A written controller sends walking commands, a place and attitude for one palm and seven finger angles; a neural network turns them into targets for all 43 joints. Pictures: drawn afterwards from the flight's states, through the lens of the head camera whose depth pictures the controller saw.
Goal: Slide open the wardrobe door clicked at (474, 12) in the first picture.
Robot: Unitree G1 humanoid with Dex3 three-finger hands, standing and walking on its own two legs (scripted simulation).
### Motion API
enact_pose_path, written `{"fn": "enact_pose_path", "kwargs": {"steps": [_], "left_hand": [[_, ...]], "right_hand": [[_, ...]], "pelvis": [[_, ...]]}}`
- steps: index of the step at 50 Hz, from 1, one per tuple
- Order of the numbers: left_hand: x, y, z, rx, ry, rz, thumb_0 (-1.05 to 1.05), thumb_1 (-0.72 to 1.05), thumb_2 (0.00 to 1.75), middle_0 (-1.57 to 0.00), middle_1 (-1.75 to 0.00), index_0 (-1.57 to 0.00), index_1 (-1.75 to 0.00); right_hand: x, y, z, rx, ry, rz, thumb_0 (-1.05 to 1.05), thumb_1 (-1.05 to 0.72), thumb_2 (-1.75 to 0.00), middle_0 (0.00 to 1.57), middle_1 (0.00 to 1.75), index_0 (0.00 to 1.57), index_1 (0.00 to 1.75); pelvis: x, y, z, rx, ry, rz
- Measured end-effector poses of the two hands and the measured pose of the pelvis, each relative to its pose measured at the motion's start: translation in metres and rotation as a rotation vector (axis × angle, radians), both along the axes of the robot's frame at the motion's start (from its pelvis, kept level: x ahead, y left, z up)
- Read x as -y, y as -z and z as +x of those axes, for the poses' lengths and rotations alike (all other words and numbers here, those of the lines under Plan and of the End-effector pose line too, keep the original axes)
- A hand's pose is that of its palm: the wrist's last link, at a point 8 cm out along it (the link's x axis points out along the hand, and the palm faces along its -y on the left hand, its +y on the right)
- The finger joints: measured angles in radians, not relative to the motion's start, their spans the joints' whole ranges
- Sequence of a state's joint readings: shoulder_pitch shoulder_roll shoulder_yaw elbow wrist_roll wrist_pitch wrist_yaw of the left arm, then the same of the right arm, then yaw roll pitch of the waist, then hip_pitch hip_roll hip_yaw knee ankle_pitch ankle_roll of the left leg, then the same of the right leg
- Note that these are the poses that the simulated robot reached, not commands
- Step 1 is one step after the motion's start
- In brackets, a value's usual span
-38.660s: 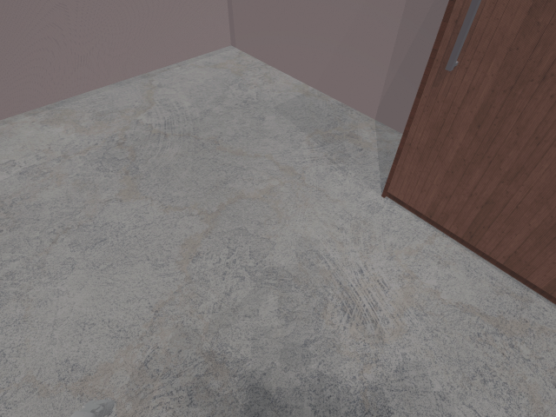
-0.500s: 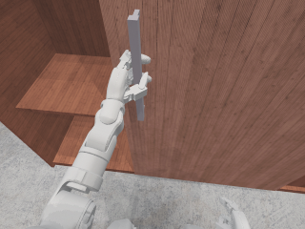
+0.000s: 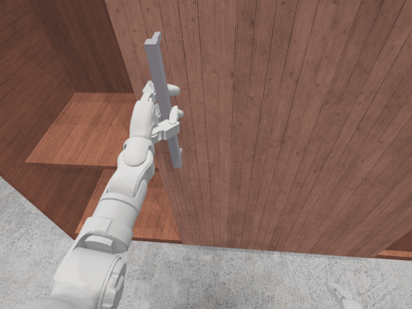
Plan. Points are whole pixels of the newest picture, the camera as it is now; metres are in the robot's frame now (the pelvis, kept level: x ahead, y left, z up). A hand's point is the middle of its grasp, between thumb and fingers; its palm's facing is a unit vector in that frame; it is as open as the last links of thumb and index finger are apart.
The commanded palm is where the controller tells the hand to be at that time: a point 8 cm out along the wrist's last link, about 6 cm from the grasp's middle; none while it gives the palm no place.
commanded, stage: stop walking and hold the door there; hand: left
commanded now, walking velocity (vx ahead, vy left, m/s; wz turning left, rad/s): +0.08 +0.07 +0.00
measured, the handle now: (169, 112) +0.48 +0.11 +0.13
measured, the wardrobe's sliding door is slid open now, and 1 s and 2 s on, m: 0.56 0.56 0.56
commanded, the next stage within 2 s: loosen the grip on the handle in 0.38 s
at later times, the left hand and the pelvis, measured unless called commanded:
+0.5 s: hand (174, 123) +0.42 +0.09 +0.15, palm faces +0.00 -0.99 -0.14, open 6.2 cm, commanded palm +0.40 +0.13 +0.14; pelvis +0.01 +0.00 +0.00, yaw -3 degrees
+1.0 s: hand (174, 123) +0.43 +0.09 +0.14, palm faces +0.02 -0.99 -0.14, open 13.9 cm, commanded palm +0.40 +0.13 +0.14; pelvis -0.03 -0.02 +0.00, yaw -6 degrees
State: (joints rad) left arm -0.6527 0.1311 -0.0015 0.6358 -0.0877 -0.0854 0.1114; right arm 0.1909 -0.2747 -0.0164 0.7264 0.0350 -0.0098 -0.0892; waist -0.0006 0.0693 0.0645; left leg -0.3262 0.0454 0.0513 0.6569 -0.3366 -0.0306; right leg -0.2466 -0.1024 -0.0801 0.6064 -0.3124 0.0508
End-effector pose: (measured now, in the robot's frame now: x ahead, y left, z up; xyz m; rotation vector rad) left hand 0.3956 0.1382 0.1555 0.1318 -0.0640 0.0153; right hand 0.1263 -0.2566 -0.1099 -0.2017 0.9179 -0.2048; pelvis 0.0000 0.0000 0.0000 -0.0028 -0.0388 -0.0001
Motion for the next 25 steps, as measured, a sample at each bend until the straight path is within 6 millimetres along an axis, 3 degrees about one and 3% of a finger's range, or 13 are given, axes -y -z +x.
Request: {"fn": "enact_pose_path", "kwargs": {"steps": [4,9,17,25], "left_hand": [[-0.002,0.001,0.001,0.009,0.024,-0.008,0.00,0.76,0.82,-0.38,-1.31,-0.20,-1.39],[-0.002,0.002,0.001,0.019,0.026,-0.010,-0.01,0.76,0.83,-0.38,-1.32,-0.20,-1.39],[-0.001,0.001,0.001,0.018,0.011,-0.008,-0.01,0.76,0.84,-0.38,-1.33,-0.20,-1.39],[-0.003,0.000,0.003,0.011,0.023,0.006,-0.01,0.74,0.83,-0.38,-1.31,-0.20,-1.39]], "right_hand": [[0.004,0.000,-0.014,-0.044,0.035,-0.031,0.01,-0.91,-0.90,0.20,0.30,0.20,0.30],[-0.005,0.000,-0.021,-0.057,0.034,-0.010,0.01,-0.91,-0.90,0.20,0.30,0.20,0.30],[-0.021,0.001,-0.010,-0.039,0.018,0.041,0.01,-0.91,-0.90,0.20,0.30,0.20,0.30],[-0.016,-0.007,0.000,0.008,0.026,0.032,0.01,-0.91,-0.90,0.21,0.30,0.20,0.30]], "pelvis": [[-0.006,0.001,0.003,0.004,0.015,0.012],[-0.007,-0.001,0.007,-0.010,0.035,0.005],[-0.002,-0.003,0.010,-0.023,0.043,-0.001],[-0.002,-0.005,0.007,-0.022,0.058,-0.002]]}}
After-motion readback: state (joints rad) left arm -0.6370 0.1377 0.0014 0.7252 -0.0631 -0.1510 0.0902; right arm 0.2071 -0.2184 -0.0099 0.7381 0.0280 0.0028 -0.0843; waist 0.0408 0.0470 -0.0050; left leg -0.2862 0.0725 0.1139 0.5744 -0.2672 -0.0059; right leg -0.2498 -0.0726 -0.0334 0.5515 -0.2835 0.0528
